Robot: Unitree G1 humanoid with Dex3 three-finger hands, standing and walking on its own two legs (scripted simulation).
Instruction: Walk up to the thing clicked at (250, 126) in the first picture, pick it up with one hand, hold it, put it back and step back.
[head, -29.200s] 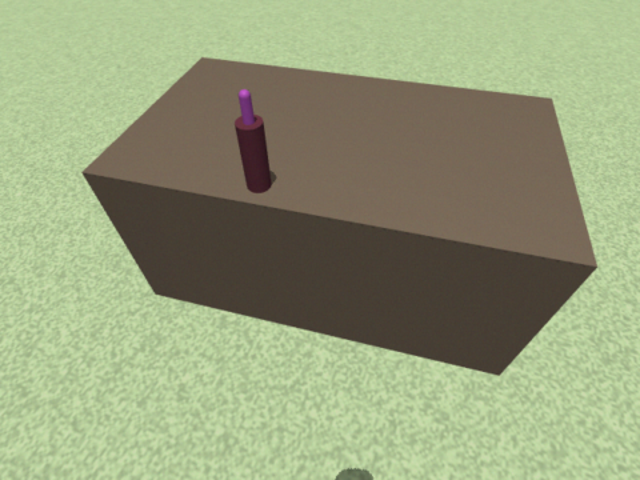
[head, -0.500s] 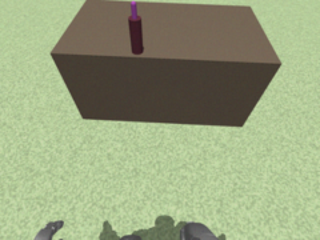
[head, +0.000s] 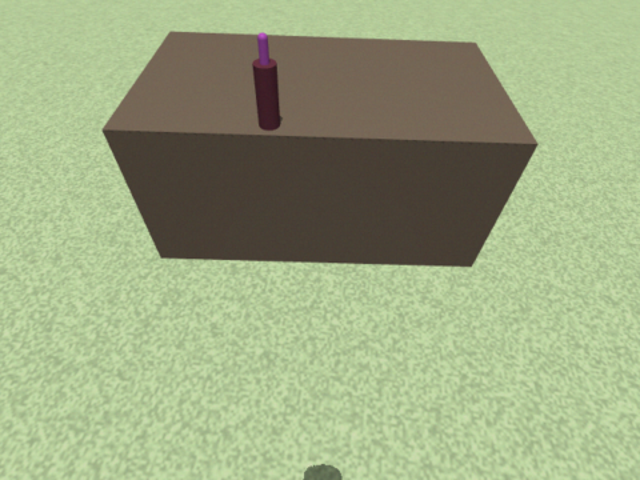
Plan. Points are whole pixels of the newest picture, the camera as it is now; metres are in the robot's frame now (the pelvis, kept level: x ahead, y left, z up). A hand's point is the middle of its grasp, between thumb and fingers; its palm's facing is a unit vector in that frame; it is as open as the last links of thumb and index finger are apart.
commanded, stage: step back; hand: left
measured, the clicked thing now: (266, 83) +1.06 +0.22 -0.04
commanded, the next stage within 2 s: stand in 0.48 s
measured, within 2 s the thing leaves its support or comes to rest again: neither
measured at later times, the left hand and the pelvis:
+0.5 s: hand out of the picture +0.13 +0.24 -0.14, palm faces -0.01 -0.94 -0.34, open 7.4 cm; pelvis +0.02 -0.01 +0.01, yaw -1 degrees
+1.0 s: hand out of the picture +0.08 +0.24 -0.14, palm faces -0.03 -0.94 -0.34, open 7.4 cm; pelvis +0.01 -0.01 +0.01, yaw +0 degrees
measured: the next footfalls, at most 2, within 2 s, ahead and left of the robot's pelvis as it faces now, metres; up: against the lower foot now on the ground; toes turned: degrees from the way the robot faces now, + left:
none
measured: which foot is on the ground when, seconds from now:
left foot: down 0.00-1.00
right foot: down 0.00-1.00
